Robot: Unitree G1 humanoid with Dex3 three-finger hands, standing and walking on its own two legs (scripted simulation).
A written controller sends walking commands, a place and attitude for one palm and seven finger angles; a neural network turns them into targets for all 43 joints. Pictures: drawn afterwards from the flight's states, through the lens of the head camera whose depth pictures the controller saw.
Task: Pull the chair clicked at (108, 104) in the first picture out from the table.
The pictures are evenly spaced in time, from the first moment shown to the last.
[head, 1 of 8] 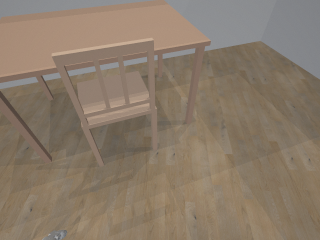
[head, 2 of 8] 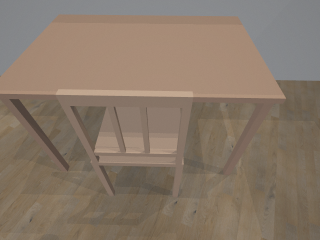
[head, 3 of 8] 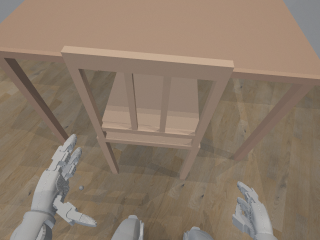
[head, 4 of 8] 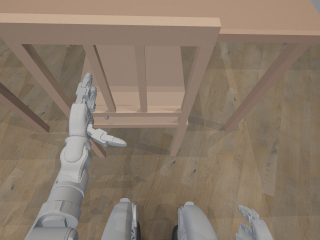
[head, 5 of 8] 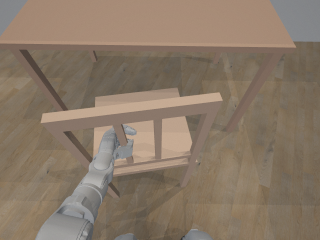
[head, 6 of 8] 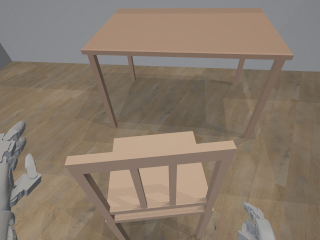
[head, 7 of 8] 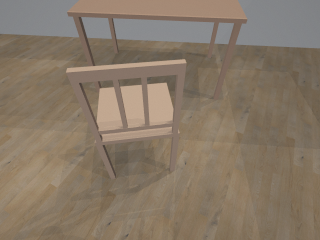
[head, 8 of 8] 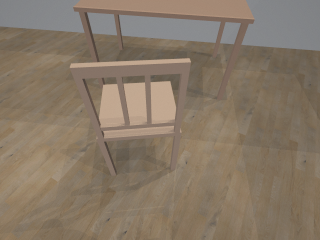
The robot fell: no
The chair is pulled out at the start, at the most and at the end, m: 0.00 0.65 0.65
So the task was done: yes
